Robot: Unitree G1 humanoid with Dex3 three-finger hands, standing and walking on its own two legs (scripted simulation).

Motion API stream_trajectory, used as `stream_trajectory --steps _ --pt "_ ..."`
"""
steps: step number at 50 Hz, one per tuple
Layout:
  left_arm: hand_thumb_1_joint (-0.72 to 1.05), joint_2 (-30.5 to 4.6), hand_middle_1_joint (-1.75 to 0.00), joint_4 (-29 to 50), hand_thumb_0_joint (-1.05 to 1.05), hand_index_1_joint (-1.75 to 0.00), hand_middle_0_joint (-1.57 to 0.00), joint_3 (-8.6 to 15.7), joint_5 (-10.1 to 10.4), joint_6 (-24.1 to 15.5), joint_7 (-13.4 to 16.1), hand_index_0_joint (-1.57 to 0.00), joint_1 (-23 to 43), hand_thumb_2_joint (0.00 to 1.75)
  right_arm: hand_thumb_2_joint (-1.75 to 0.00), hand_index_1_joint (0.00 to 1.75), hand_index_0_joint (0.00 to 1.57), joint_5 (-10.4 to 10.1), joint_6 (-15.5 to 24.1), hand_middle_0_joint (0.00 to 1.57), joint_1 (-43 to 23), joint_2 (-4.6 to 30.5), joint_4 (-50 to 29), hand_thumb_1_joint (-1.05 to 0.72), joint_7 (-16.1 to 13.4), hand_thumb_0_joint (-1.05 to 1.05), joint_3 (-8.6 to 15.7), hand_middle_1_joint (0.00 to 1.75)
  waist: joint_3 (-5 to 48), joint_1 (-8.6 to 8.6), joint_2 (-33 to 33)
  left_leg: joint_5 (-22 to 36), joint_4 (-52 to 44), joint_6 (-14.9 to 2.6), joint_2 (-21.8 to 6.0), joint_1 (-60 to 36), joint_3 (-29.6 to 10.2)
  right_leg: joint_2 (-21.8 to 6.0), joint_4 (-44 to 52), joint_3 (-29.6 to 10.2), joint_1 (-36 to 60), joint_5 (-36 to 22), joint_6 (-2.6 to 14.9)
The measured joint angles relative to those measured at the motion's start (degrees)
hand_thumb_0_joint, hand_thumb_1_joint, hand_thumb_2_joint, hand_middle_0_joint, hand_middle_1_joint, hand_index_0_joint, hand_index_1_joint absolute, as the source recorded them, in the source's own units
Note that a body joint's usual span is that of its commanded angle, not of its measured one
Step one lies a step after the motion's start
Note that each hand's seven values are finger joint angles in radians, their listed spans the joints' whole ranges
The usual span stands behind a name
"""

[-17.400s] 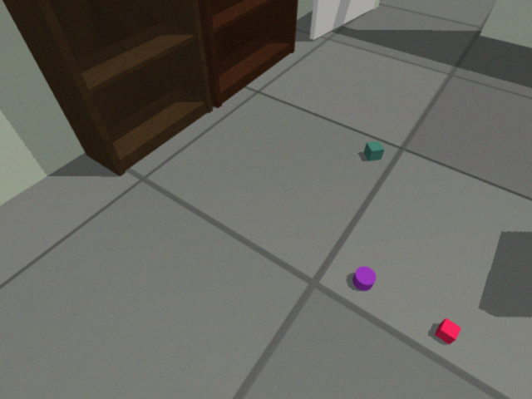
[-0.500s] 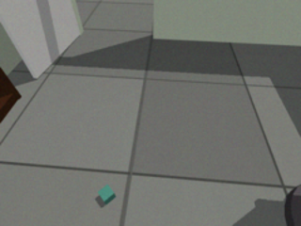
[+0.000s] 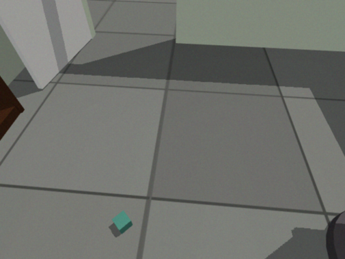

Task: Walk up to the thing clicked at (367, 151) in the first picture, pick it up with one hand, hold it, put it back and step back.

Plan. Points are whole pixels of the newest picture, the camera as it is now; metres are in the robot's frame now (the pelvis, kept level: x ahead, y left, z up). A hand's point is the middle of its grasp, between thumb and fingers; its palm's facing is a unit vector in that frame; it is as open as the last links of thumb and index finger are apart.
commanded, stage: stand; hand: left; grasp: from above
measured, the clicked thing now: (122, 222) +0.43 +0.27 -0.75
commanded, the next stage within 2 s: rise first in 0.40 s
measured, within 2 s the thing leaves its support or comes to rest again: neither
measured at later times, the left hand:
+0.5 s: hand out of the picture +0.09 +0.25 -0.15, palm faces -0.02 -0.94 -0.35, open 7.3 cm
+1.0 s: hand out of the picture +0.15 +0.26 -0.20, palm faces -0.07 -0.88 -0.46, open 12.8 cm
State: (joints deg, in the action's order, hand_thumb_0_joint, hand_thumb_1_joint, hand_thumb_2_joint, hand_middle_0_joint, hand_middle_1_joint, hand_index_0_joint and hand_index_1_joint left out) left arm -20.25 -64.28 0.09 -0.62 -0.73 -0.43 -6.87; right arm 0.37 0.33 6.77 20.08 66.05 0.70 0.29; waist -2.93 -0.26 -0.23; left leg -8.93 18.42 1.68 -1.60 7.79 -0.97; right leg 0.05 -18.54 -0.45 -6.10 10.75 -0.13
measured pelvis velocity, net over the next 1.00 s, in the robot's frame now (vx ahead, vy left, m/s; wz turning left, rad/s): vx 0.00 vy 0.01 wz -0.01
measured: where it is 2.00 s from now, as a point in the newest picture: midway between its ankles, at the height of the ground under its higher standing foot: outside the picture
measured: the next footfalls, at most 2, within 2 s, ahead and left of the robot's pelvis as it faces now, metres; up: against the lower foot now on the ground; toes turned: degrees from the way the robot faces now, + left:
none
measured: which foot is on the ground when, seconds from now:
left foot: down 0.00-1.00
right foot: down 0.00-1.00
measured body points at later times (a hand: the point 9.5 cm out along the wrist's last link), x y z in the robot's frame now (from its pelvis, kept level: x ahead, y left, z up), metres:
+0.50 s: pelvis +0.01 +0.00 +0.00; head +0.02 +0.00 +0.45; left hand +0.09 +0.30 -0.13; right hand +0.10 -0.30 -0.13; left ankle +0.01 +0.14 -0.75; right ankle -0.01 -0.12 -0.75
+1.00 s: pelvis +0.00 +0.01 -0.05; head +0.07 +0.01 +0.39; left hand +0.15 +0.31 -0.17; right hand +0.12 -0.25 -0.16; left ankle +0.01 +0.14 -0.75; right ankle -0.01 -0.12 -0.75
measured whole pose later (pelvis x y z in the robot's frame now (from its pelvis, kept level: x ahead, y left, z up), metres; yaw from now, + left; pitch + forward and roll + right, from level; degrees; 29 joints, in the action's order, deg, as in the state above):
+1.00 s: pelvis +0.00 +0.01 -0.05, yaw +0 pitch +12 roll -1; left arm -16.5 -47.3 8.9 -12.4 6.9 3.7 -3.8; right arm -1.1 4.2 14.4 13.9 38.2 -0.2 2.4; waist 3.9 -1.0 -0.6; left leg -23.1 49.7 0.9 -1.4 38.3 -1.1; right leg 0.1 -48.8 -0.8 -36.2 24.4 -0.8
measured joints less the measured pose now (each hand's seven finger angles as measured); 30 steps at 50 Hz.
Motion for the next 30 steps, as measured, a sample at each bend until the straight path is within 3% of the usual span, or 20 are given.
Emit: stream_trajectory --steps 26,30 --pt "0.90 0.24 -0.30 0.60 0.00 -0.31 -0.20 -0.18 0.02 -0.15 0.32 -0.21 0.76 0.90 -0.90 0.30 0.20 -0.22 -0.01 0.21 -1.66 0.08 -1.39 -0.90 -0.35 0.00 -0.27 0.30 0.33 0.23 -0.12 -1.00 -0.13 0.16 -0.14 -1.33 -0.02 0.11 0.34 0.05 1.43 0.89 0.12" --pt "0.83 1.84 -0.36 3.44 0.01 -0.37 -0.21 2.99 0.60 -1.39 0.96 -0.21 3.51 0.91 -0.90 0.30 0.20 -2.50 1.54 0.21 2.11 -0.63 -10.76 -0.91 -1.86 0.01 -0.12 0.30 0.42 -0.03 -0.48 -2.63 5.16 -0.05 0.13 5.05 -0.95 -0.05 -4.73 0.91 -4.49 2.73 0.16"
